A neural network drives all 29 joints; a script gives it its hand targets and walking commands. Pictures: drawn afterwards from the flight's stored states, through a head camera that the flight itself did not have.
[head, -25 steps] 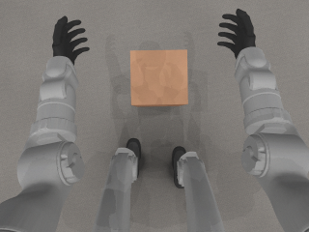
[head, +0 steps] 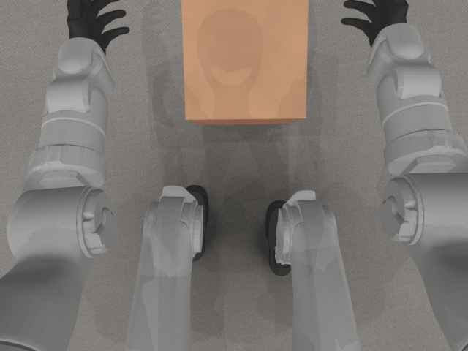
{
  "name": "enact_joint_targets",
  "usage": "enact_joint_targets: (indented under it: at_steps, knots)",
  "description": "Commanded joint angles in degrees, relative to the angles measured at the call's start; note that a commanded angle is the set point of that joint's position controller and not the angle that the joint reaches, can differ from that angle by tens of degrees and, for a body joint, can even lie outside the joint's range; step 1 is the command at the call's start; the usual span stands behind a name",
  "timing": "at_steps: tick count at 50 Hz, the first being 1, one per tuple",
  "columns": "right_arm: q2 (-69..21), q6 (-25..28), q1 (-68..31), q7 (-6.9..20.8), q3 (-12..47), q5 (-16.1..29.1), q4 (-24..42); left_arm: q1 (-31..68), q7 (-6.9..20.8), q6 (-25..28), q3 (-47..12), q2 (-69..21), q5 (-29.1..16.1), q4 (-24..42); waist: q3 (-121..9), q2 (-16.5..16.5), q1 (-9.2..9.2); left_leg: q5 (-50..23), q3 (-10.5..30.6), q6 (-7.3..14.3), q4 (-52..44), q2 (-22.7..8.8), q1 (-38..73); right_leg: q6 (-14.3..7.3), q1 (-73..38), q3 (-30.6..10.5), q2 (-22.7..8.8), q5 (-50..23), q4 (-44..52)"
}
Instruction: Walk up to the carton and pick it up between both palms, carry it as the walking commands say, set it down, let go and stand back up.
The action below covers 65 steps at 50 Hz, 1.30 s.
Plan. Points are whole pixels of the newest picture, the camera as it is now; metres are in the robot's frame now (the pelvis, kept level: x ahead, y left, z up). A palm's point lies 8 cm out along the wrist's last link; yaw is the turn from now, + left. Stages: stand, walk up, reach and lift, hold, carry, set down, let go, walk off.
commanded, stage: reach and lift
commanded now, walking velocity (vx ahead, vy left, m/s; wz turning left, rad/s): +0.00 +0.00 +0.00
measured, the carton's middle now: (242, 75) +0.52 +0.01 -0.35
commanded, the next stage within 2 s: none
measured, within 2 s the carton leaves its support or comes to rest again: neither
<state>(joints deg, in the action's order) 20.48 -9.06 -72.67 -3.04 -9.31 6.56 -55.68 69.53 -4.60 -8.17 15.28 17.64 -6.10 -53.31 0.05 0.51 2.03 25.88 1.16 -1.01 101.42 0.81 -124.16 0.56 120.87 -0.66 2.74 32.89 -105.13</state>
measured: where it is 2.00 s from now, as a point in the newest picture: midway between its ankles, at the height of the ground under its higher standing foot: (236, 242)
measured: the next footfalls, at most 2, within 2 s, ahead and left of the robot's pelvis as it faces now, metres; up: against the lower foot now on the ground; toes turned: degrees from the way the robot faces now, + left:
none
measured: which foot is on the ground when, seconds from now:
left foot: down 0.00-1.00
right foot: down 0.00-1.00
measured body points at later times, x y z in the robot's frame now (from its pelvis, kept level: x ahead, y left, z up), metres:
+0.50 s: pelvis -0.01 +0.00 -0.09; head +0.36 +0.01 +0.16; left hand +0.52 +0.21 -0.28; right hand +0.55 -0.17 -0.27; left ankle +0.12 +0.12 -0.44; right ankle +0.08 -0.11 -0.44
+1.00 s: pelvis -0.02 +0.00 -0.11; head +0.36 -0.01 +0.13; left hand +0.52 +0.21 -0.30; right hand +0.55 -0.17 -0.30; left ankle +0.12 +0.12 -0.44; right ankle +0.08 -0.11 -0.44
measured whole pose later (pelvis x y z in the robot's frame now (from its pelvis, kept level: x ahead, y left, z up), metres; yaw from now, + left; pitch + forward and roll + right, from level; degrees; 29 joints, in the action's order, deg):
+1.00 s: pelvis -0.02 +0.00 -0.11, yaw +0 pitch +36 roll +1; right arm 22.7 -3.6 -86.0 -5.4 0.3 12.6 -66.7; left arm 83.0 -6.1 -1.1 8.7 21.5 -14.9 -68.8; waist 22.2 -0.2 2.3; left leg 28.7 0.0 -0.8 124.5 -0.6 -132.2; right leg 0.2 129.4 -0.5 2.8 35.9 -128.9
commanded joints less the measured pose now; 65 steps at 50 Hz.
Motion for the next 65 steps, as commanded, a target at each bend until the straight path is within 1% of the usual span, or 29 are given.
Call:
enact_joint_targets:
  at_steps: [1,12,26,27,28,31,33,35,37,40,48,56,63,65]
  knots:
    - [7.3,1.6,-15.7,-0.3,-0.3,0.2,4.2,14.6,-0.5,1.6,0.0,7.2,-0.4,4.4,-62.3,1.1,0.4,-16.2,-4.4,-1.2,-1.9,1.6,40.7,1.5,-24.9,3.4,0.7,-15.1,7.7]
    - [7.7,3.9,-19.5,-1.3,2.3,2.5,0.0,18.0,-1.8,4.2,-1.7,8.1,-2.0,-0.6,-57.6,1.1,0.87,-15.9,-4.1,-1.1,6.2,0.9,36.7,1.4,-20.8,2.8,0.1,-14.6,-1.0]
    - [10.2,6.5,-25.6,-1.4,6.3,6.1,-5.3,24.8,-2.0,7.0,-5.5,10.1,-6.3,-6.9,-50.3,0.5,0.63,-15.9,-2.5,-0.8,15.0,-0.4,34.5,1.2,-16.7,1.8,-1.3,-13.7,-9.7]
    - [10.3,6.7,-26.3,-1.4,6.7,6.2,-5.6,25.8,-2.1,7.2,-5.5,10.3,-6.5,-7.0,-49.9,0.6,1.17,-15.4,-2.6,-0.7,15.2,-0.4,33.7,1.1,-17.2,1.8,-1.6,-13.1,-10.1]
    - [10.6,6.7,-27.3,-1.5,7.0,6.3,-5.0,26.6,-2.2,7.4,-5.2,11.0,-6.8,-6.5,-50.3,1.4,1.39,-15.8,-2.4,-0.6,15.5,-0.4,33.8,1.2,-17.9,1.8,-1.7,-13.5,-10.6]
    - [10.8,6.7,-29.5,-2.2,8.1,6.8,-3.5,27.8,-2.3,7.7,-5.3,12.6,-8.1,-6.5,-52.2,3.4,1.63,-17.2,-2.2,-0.2,17.0,-0.3,34.5,1.4,-20.0,1.6,-1.8,-14.9,-11.9]
    - [10.1,6.7,-29.6,-2.4,8.7,7.1,-2.8,27.2,-2.2,7.8,-5.9,12.4,-8.7,-7.8,-52.5,3.5,1.59,-18.1,-2.3,0.0,17.8,-0.3,34.6,1.5,-20.8,1.6,-1.7,-16.0,-12.4]
    - [9.7,6.8,-28.7,-2.3,9.2,7.3,-3.2,26.0,-2.1,7.8,-6.0,12.2,-8.8,-9.1,-51.2,3.4,1.97,-18.4,-2.6,0.0,18.2,-0.4,33.6,1.6,-20.9,1.4,-1.7,-16.8,-12.6]
    - [9.2,6.7,-27.6,-2.3,9.5,7.3,-3.8,25.2,-2.0,7.8,-5.8,12.1,-8.6,-10.1,-49.6,3.4,2.39,-17.9,-2.8,0.0,18.2,-0.5,32.2,1.7,-20.9,1.1,-1.6,-16.7,-12.6]
    - [8.7,6.5,-26.6,-2.2,9.4,6.6,-4.9,24.8,-1.7,7.8,-5.4,11.9,-8.4,-11.0,-47.3,3.5,2.42,-16.6,-3.0,0.1,18.0,-0.6,30.2,1.7,-20.6,0.8,-1.5,-16.0,-12.3]
    - [7.8,6.5,-27.7,-2.5,8.9,5.9,-6.0,26.9,-1.5,8.2,-6.1,11.1,-8.7,-10.3,-46.4,2.6,1.71,-15.4,-2.9,-0.1,17.4,-0.5,29.4,1.1,-20.1,0.7,-1.1,-14.7,-11.9]
    - [6.3,6.7,-30.5,-3.1,10.4,7.0,-6.3,28.8,-2.4,8.4,-7.3,9.7,-8.6,-10.7,-47.1,2.4,2.32,-14.7,-2.6,0.0,16.5,0.1,30.6,1.0,-20.3,0.6,-0.6,-13.6,-11.5]
    - [4.4,7.2,-31.1,-3.5,10.8,6.7,-7.6,29.4,-3.1,8.7,-7.6,6.8,-7.3,-11.7,-46.2,2.6,2.19,-14.7,-2.4,-0.1,16.0,0.8,30.7,1.2,-19.5,0.6,0.1,-13.3,-11.0]
    - [2.9,7.4,-31.5,-3.5,11.2,6.8,-7.4,29.6,-3.1,8.9,-7.8,5.6,-7.0,-11.6,-46.3,2.8,2.46,-15.1,-2.4,0.0,15.8,1.0,30.9,1.3,-19.5,0.6,0.4,-13.7,-10.9]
